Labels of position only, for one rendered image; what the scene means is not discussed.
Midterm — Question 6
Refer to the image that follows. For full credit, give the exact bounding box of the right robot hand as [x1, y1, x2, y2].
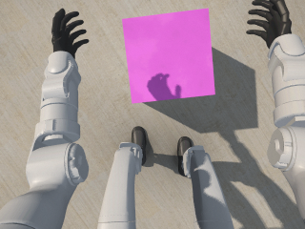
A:
[246, 0, 292, 48]

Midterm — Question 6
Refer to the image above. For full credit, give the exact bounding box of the right robot upper arm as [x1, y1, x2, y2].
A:
[267, 125, 305, 223]

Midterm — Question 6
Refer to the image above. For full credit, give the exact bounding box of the right robot shin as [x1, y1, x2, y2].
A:
[181, 145, 211, 171]

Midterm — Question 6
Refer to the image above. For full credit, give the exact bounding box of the left robot upper arm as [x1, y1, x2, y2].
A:
[0, 142, 89, 229]

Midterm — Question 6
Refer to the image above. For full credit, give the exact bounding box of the robot left thigh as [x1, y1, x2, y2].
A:
[97, 146, 142, 229]

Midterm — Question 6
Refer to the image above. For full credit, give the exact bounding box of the robot left forearm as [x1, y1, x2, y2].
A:
[26, 51, 82, 185]

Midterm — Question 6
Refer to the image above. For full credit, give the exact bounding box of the left robot hand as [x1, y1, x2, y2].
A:
[51, 8, 90, 59]

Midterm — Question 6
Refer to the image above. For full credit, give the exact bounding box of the carton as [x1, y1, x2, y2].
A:
[122, 8, 215, 104]

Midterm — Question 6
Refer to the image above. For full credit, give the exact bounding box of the robot right forearm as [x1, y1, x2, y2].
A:
[267, 33, 305, 128]

